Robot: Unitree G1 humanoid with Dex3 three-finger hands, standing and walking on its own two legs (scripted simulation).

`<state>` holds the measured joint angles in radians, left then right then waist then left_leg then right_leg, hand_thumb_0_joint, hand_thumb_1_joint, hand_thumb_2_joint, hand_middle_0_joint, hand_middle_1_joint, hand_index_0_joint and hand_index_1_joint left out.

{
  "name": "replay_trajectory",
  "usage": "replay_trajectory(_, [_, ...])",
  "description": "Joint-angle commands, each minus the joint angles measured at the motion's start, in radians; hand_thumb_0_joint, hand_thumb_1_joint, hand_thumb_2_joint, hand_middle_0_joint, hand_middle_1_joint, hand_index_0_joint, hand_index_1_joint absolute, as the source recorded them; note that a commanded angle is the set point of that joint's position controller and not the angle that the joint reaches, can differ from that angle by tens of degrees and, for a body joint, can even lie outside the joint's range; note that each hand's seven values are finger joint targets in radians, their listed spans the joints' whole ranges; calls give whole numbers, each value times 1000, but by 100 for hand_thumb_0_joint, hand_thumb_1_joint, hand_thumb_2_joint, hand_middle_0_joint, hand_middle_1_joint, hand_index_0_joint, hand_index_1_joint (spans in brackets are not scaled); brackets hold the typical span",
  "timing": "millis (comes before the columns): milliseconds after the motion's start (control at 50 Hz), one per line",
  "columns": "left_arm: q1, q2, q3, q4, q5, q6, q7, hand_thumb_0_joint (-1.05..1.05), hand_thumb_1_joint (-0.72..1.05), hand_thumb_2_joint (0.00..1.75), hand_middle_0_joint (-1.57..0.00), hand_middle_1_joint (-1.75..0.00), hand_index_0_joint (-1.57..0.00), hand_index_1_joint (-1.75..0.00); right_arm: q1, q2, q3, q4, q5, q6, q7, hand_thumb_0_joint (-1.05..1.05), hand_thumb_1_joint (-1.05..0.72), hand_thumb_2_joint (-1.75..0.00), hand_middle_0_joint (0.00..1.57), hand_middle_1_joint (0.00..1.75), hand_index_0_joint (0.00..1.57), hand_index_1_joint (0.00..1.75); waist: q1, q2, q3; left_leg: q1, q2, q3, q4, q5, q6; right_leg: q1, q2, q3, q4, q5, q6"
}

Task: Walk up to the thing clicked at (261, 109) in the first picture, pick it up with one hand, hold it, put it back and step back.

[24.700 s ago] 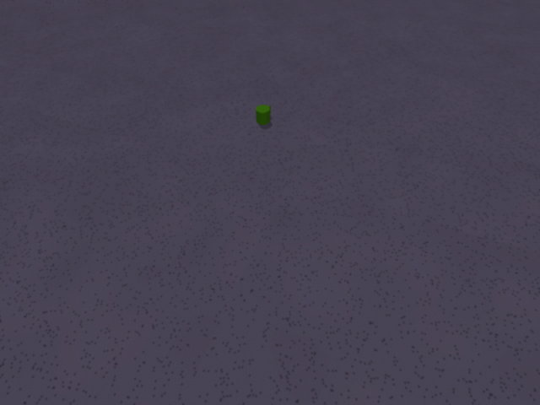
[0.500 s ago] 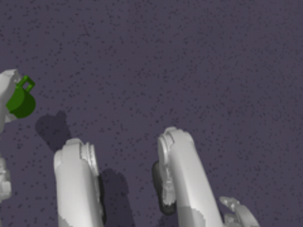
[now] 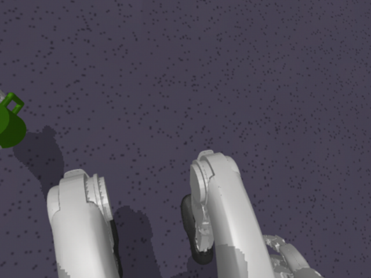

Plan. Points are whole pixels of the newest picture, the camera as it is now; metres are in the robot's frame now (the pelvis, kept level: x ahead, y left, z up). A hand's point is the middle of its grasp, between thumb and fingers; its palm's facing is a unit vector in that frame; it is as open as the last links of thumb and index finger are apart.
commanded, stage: lower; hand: left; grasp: from above
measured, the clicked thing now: (1, 119) +0.45 +0.35 -0.21
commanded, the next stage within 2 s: rest in 0.06 s
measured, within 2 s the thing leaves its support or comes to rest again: rests again in 0.72 s
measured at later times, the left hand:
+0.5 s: hand out of the picture +0.43 +0.36 -0.23, palm faces -0.45 -0.12 -0.88, open 10.8 cm
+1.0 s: hand (5, 131) +0.43 +0.35 -0.25, palm faces -0.44 -0.13 -0.89, open 10.8 cm
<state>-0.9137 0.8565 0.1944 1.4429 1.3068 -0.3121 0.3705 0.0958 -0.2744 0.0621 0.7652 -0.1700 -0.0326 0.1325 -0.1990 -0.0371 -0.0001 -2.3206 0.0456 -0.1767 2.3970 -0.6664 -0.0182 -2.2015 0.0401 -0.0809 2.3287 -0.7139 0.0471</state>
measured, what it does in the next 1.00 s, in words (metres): stands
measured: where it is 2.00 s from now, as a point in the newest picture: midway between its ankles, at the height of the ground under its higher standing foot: (156, 250)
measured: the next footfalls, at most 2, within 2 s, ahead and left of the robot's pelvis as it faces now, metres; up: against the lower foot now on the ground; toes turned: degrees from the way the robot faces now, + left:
none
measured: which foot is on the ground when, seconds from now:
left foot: down 0.00-1.00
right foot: down 0.00-1.00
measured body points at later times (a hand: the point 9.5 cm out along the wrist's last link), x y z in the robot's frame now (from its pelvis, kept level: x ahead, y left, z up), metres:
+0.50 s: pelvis +0.00 +0.00 -0.03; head +0.26 +0.10 +0.33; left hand +0.45 +0.36 -0.18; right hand +0.08 -0.27 -0.13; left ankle +0.08 +0.14 -0.30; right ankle +0.09 -0.13 -0.30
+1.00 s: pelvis +0.01 +0.00 -0.04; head +0.27 +0.10 +0.31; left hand +0.45 +0.36 -0.20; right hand +0.08 -0.27 -0.13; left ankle +0.08 +0.14 -0.30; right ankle +0.09 -0.13 -0.30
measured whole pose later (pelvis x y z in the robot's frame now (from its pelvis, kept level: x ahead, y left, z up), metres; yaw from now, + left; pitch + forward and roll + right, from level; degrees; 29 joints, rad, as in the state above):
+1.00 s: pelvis +0.01 +0.00 -0.04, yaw -4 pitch +29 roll -11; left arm -0.90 0.97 0.24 1.57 1.33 -0.32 0.52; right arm 0.03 -0.29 0.17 0.75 -0.26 -0.09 0.17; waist -0.25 -0.11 0.10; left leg -2.37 0.04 -0.26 2.55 -0.71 -0.03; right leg -2.24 0.07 -0.13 2.44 -0.72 0.06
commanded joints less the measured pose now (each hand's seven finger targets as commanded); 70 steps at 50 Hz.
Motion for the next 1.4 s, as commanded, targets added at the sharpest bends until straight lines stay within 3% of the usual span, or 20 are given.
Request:
replay_trajectory(0, [-304,349,65,-163,-22,-23,72,0,53,95,-87,-95,-90,-92,194,-255,-73,2,-9,4,-9,0,-91,-90,20,30,20,30,5,326,-707,545,-13,116,-189,188,39,277,24,-86,-219,258,-67])
replay_trajectory(80, [-295,363,70,-160,-2,-22,92,0,51,92,-85,-92,-88,-89,180,-261,-70,3,-23,4,-8,0,-90,-90,20,30,20,30,3,367,-721,573,-7,108,-179,180,35,251,30,-99,-198,245,-71])
replay_trajectory(160, [-277,356,73,-161,-9,-8,105,0,51,95,-85,-90,-88,-87,170,-261,-71,6,-30,3,-7,0,-90,-89,20,30,20,30,6,398,-726,585,-8,104,-174,193,33,232,30,-105,-170,252,-73])
replay_trajectory(220, [-274,338,59,-115,-11,-4,113,0,49,95,-85,-88,-87,-86,168,-265,-59,7,-33,3,-6,0,-90,-90,20,30,20,30,-16,351,-689,542,-6,97,-150,187,36,226,33,-110,-168,258,-69])
replay_trajectory(360, [-257,370,73,-91,-3,-7,131,0,53,96,-86,-89,-89,-87,165,-272,-38,6,-47,-11,-1,0,-89,-89,20,30,20,30,-17,354,-663,525,-4,93,-125,196,36,244,37,-117,-154,272,-65])
replay_trajectory(400, [-261,369,71,-88,-9,-7,136,0,52,97,-86,-89,-89,-87,163,-282,-34,5,-49,-15,2,0,-89,-89,20,30,20,30,-31,360,-658,532,-3,88,-113,215,34,243,37,-123,-144,286,-65])
replay_trajectory(500, [-242,389,81,-68,-8,-11,148,0,50,94,-85,-89,-87,-86,143,-280,-24,-2,-53,-22,5,0,-90,-90,20,30,20,30,-19,390,-641,518,-2,84,-119,177,27,227,42,-130,-133,249,-73])
replay_trajectory(600, [-218,399,88,-75,-5,-7,166,0,51,98,-85,-91,-88,-88,140,-285,-16,2,-61,-27,11,0,-90,-90,20,30,20,30,-20,400,-656,537,3,78,-108,222,27,245,47,-136,-119,294,-68])
replay_trajectory(620, [-233,404,85,-73,-5,-6,167,0,51,99,-86,-91,-87,-89,142,-287,-15,4,-63,-29,15,0,-90,-90,20,30,20,30,-34,401,-646,528,3,76,-99,221,28,237,49,-136,-113,295,-69])
replay_trajectory(720, [-224,405,82,-45,-13,-3,178,0,51,95,-84,-90,-87,-87,131,-295,-5,-1,-67,-40,20,0,-90,-90,20,30,20,30,-41,384,-602,495,6,73,-90,191,27,232,50,-142,-119,274,-69])
replay_trajectory(800, [-218,426,88,-48,-12,-9,183,0,52,91,-83,-90,-87,-85,131,-302,10,-1,-75,-45,24,0,-89,-90,20,30,20,30,-36,392,-646,513,6,68,-90,212,28,270,55,-146,-115,295,-65])
replay_trajectory(820, [-212,423,92,-34,-20,-9,188,0,52,90,-83,-90,-87,-86,123,-306,8,-5,-74,-47,25,0,-90,-90,20,30,20,30,-38,397,-621,509,5,64,-95,206,23,247,53,-155,-104,281,-69])
replay_trajectory(880, [-232,422,74,-22,-7,-9,190,0,51,95,-84,-90,-87,-87,119,-310,15,-7,-78,-54,30,0,-89,-90,20,30,20,30,-58,398,-593,512,9,58,-84,195,23,219,56,-161,-101,271,-70])
replay_trajectory(980, [-211,430,76,14,-10,-14,202,0,53,95,-84,-92,-87,-89,125,-313,33,-6,-89,-61,35,0,-89,-90,20,30,20,30,-63,349,-582,455,8,61,-70,189,35,279,60,-153,-128,289,-56])
replay_trajectory(1080, [-220,425,48,56,-8,-17,206,0,49,94,-81,-92,-85,-89,114,-316,43,-10,-86,-73,40,0,-90,-90,20,30,20,30,-70,354,-560,464,12,50,-71,174,31,259,63,-160,-116,271,-62])
replay_trajectory(1140, [-221,446,60,56,-4,-24,213,0,50,92,-81,-92,-85,-88,102,-322,51,-22,-94,-75,39,0,-90,-90,20,30,20,30,-73,356,-568,452,13,48,-69,181,32,281,67,-162,-115,283,-59])
replay_trajectory(1200, [-230,430,41,85,-7,-23,215,0,47,92,-79,-92,-83,-88,103,-324,56,-18,-95,-82,42,0,-90,-90,20,30,20,30,-84,349,-516,448,14,41,-74,151,29,234,66,-175,-109,247,-63])
replay_trajectory(1240, [-247,437,30,82,-2,-23,216,0,31,94,-63,-93,-67,-89,98,-329,58,-29,-91,-90,41,0,-89,-90,20,30,20,30,-91,347,-510,436,14,43,-70,127,31,234,67,-170,-116,231,-62])
replay_trajectory(1280, [-223,450,49,81,-10,-24,227,0,15,90,-51,-92,-55,-88,97,-329,62,-18,-93,-88,38,0,-89,-90,20,30,20,30,-71,350,-534,439,12,45,-77,134,29,259,69,-173,-122,237,-61])
replay_trajectory(1380, [-245,439,35,76,-11,-25,233,0,-22,89,-26,-96,-29,-93,90,-330,67,-23,-97,-95,39,0,-89,-90,20,30,20,30,-86,362,-523,441,15,39,-78,130,27,247,70,-178,-118,238,-61])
